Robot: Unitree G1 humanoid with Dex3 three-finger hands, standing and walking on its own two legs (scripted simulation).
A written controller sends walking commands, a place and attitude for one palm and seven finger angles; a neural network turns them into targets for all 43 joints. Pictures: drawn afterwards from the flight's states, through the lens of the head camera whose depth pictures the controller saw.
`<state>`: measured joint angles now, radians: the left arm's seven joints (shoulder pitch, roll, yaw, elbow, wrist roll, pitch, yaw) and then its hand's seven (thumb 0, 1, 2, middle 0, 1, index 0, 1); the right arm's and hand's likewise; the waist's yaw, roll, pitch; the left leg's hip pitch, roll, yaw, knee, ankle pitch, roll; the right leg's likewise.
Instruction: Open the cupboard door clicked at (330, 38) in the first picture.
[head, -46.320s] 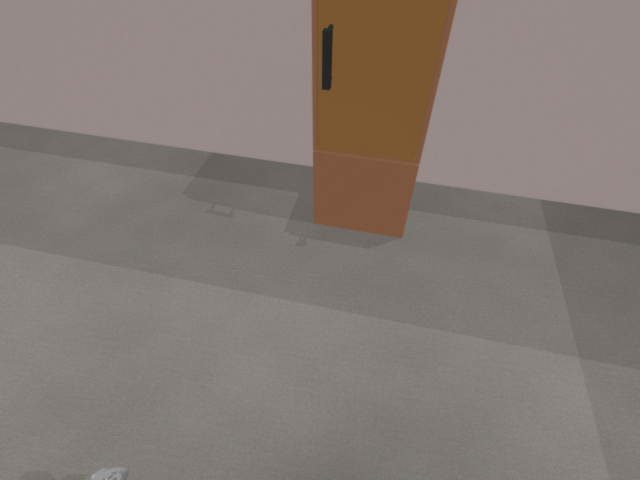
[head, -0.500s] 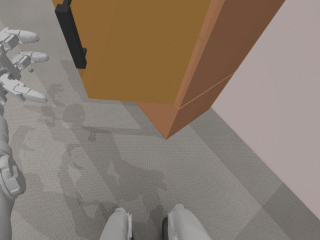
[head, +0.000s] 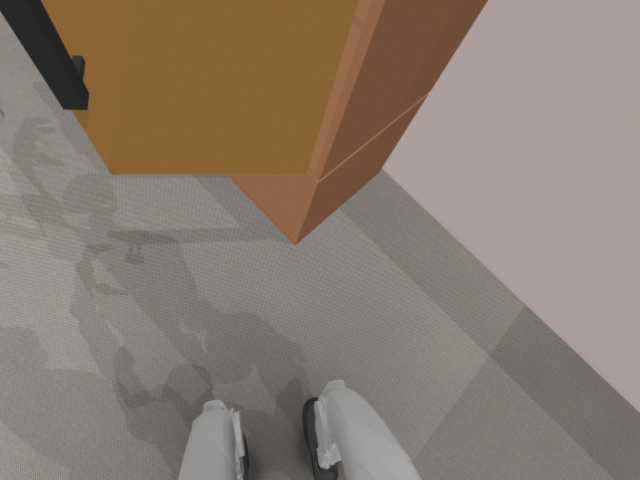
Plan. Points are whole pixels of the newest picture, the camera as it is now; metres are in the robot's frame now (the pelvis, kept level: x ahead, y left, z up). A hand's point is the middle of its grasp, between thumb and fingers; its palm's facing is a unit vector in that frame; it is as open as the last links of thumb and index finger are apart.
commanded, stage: move the hooked fingers beside the handle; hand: left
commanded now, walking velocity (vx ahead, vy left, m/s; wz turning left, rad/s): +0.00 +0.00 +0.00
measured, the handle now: (44, 23) +0.60 +0.22 +0.09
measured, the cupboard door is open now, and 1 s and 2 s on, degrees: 51 51 51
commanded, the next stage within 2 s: slide the fingers in behind the handle in 0.72 s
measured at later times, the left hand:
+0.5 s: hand out of the picture +0.55 +0.29 +0.10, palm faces -0.03 -1.00 -0.01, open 14.0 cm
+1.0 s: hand out of the picture +0.54 +0.28 +0.10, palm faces -0.03 -1.00 -0.01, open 14.0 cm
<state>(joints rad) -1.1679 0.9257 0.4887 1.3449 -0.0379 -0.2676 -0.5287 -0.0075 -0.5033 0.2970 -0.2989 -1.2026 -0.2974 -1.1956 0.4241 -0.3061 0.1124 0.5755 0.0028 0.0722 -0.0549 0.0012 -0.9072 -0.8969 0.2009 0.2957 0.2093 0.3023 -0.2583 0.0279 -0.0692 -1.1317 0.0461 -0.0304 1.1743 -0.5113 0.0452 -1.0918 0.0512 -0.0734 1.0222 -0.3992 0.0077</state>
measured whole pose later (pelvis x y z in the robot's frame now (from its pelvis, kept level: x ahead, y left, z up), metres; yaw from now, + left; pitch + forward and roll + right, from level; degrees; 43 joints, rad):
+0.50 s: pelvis +0.01 +0.01 +0.01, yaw +0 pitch +27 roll -7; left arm -1.11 0.86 0.48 1.27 -0.05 -0.25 -0.51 -0.01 -0.50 0.30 -0.30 -1.20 -0.30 -1.20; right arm 0.42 -0.28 0.10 0.58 -0.01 0.09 -0.03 0.00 -0.91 -0.90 0.20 0.30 0.21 0.30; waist -0.24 0.03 -0.09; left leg -1.11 0.04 -0.04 1.15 -0.52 0.05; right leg -1.06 0.05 -0.08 0.98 -0.40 0.02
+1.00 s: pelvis +0.01 +0.00 +0.00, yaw +0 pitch +26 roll -7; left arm -1.09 0.85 0.47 1.28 -0.07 -0.28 -0.52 -0.01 -0.50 0.30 -0.30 -1.20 -0.30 -1.20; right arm 0.41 -0.29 0.10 0.58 0.00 0.09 -0.03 0.00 -0.91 -0.90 0.20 0.30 0.21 0.30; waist -0.23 0.02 -0.08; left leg -1.10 0.05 -0.04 1.16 -0.52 0.04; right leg -1.06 0.05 -0.08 1.00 -0.40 0.01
